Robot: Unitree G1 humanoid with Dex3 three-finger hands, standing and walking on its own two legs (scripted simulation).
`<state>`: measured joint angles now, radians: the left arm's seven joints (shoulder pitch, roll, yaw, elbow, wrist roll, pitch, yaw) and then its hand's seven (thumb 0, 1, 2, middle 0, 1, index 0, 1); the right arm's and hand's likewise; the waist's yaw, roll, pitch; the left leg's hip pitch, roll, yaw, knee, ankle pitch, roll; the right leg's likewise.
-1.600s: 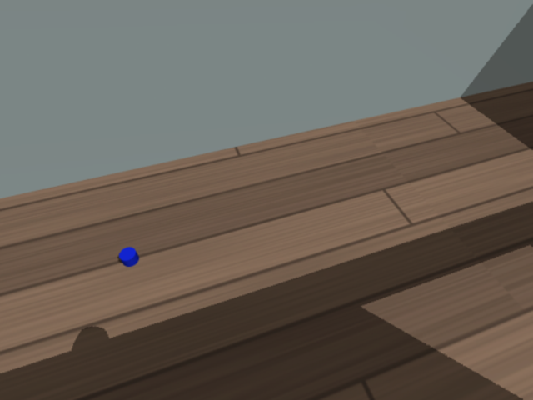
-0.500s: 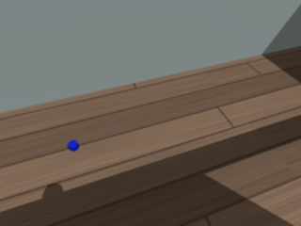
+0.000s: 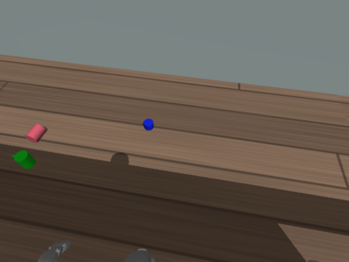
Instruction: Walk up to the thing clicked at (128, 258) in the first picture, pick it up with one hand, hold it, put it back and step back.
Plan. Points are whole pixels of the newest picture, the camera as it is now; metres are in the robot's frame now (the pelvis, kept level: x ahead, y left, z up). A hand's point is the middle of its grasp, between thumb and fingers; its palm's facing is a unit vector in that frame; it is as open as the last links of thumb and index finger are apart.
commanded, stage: walk up
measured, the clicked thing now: (148, 124) +1.05 +0.21 -0.74
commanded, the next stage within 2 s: none
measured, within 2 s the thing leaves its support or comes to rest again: neither
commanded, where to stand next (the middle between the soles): +0.08 +0.04 m, yaw +61 degrees
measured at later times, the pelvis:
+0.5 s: pelvis +0.01 -0.04 -0.01, yaw +24 degrees
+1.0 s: pelvis +0.00 +0.00 -0.01, yaw +46 degrees
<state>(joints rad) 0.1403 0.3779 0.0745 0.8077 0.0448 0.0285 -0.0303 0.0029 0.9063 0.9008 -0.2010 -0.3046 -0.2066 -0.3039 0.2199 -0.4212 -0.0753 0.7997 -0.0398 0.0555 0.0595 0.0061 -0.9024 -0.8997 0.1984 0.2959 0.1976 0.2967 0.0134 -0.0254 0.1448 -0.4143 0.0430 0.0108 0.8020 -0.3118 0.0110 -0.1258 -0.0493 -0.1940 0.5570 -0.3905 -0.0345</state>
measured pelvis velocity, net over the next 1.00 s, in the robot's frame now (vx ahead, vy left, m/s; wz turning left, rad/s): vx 0.00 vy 0.00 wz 0.80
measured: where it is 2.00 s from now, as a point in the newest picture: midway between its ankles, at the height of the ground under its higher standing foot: outside the picture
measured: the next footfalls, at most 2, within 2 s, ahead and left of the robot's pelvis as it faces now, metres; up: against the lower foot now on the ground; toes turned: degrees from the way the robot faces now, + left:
left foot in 0.08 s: +0.09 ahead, +0.14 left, +0.00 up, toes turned +8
right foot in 0.42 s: +0.13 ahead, -0.12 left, +0.00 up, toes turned +20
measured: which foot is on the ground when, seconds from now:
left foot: up 0.00-0.06, down 0.08-0.44, up 0.46-0.82, down 0.84-1.00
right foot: down 0.00-0.10, up 0.12-0.40, down 0.42-0.86, up 0.88-1.00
